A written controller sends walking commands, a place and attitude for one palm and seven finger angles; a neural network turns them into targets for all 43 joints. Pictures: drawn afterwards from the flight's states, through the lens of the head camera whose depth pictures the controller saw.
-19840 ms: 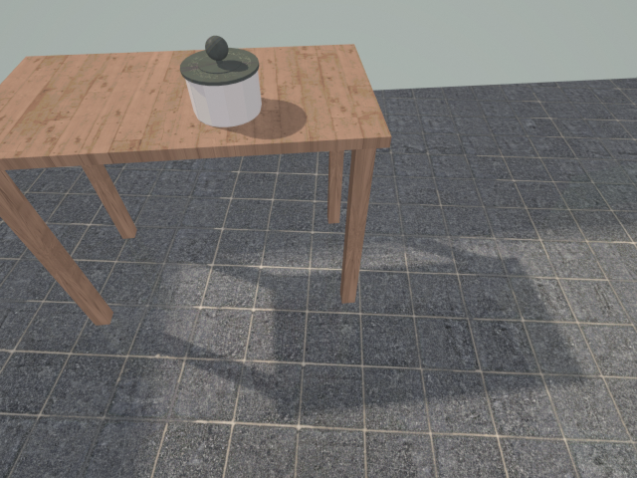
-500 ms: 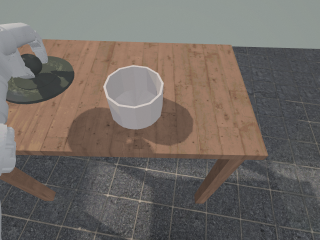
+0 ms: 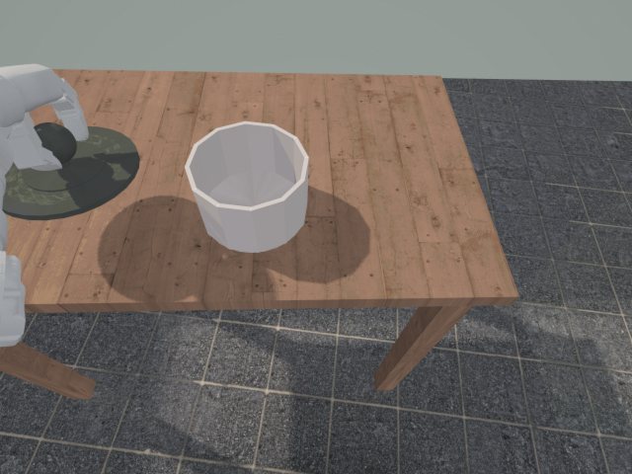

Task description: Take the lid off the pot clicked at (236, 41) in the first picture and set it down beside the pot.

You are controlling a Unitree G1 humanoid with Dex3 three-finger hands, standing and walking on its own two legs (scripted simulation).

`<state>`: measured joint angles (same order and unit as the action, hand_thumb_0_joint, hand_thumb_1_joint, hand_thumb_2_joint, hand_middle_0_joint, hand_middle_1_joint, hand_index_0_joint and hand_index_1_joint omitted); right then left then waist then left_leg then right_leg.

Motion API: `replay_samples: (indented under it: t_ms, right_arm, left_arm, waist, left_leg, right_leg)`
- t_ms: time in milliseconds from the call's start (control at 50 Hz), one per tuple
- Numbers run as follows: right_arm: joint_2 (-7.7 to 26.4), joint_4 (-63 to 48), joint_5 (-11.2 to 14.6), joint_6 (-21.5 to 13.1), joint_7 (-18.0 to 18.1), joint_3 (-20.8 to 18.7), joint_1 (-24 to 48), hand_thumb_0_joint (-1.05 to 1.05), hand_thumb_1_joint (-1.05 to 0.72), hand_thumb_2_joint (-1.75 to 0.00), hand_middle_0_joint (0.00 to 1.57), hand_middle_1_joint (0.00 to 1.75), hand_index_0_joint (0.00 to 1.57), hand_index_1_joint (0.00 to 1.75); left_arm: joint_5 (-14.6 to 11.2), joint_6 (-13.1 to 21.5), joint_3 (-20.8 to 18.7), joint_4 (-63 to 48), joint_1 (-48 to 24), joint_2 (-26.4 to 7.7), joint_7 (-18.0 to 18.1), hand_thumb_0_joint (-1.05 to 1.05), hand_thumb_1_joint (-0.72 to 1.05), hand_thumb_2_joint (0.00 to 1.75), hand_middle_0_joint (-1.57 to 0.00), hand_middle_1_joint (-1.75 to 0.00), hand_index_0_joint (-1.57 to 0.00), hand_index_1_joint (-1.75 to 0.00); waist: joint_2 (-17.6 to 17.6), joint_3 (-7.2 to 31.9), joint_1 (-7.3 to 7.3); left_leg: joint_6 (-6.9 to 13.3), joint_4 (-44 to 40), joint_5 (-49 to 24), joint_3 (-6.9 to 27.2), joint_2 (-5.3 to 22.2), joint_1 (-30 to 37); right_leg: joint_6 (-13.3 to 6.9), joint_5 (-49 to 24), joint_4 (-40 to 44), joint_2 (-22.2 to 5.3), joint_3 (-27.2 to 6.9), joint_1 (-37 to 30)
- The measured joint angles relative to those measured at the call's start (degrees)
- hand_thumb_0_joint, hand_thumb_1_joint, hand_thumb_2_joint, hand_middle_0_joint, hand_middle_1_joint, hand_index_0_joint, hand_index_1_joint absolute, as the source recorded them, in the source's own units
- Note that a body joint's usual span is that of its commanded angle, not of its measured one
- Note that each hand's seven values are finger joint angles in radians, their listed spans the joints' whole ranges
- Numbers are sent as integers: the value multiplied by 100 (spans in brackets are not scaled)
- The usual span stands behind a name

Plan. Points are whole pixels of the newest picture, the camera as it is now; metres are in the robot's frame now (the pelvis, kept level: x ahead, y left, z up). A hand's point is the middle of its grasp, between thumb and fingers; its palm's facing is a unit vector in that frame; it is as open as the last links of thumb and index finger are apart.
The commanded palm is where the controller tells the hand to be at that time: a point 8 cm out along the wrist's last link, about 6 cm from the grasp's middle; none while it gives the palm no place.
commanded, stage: lower the lid onto the table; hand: left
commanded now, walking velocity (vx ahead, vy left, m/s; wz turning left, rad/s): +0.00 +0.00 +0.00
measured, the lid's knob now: (52, 143) +0.50 +0.29 +0.12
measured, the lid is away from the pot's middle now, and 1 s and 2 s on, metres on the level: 0.23 0.24 0.25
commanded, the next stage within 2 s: open the fingers wide in 1.52 s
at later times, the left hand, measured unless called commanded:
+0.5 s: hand (52, 160) +0.48 +0.29 +0.12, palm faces -0.49 -0.09 -0.87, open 8.1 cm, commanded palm +0.52 +0.29 +0.18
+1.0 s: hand (59, 180) +0.49 +0.30 +0.08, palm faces -0.53 -0.09 -0.84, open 8.1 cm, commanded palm +0.53 +0.30 +0.15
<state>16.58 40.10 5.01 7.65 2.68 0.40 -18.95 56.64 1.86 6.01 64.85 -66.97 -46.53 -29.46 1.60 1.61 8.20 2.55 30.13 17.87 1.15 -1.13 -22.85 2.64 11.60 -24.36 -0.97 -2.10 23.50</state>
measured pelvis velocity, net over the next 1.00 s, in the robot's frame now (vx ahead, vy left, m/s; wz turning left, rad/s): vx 0.00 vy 0.01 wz -0.02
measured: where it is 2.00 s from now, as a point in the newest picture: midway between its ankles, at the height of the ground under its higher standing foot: outside the picture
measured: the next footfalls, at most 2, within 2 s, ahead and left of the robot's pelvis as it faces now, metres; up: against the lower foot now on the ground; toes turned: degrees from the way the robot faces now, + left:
none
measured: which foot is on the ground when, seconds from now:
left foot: down 0.00-1.00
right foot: down 0.00-1.00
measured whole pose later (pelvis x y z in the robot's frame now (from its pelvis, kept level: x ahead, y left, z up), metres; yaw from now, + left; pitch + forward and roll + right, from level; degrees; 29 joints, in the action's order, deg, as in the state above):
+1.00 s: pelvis +0.00 +0.01 -0.01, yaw -1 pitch +16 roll -3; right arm 16.1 41.0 5.1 8.3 4.4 0.7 -20.6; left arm 57.1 7.1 4.8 68.2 -64.2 -48.4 -26.9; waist 1.2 3.0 9.3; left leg 2.9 38.4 21.9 0.9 -0.4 -32.0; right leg 2.8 14.4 -30.8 0.0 -2.2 32.1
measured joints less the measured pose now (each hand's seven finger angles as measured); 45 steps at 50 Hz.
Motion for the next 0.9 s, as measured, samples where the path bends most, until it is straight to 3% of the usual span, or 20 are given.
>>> replay_samples:
  t_ms: [360,900]
  right_arm:
    - [-15,20,-18,5,69,-28,42,1,-90,-90,21,30,21,30]
    - [-57,83,22,64,155,49,-116,1,-90,-90,21,30,21,30]
  left_arm:
    - [-21,243,25,-36,175,13,76,-3,20,83,-66,-98,-59,-92]
    - [27,482,-144,350,245,-175,251,-3,21,83,-66,-97,-58,-92]
  waist:
    - [-16,40,-30]
    - [-51,133,114]
  left_leg:
    - [0,244,120,23,22,-285]
    - [26,721,360,-32,75,-797]
  right_leg:
    - [-1,93,-185,26,27,254]
    - [24,259,-581,90,-21,759]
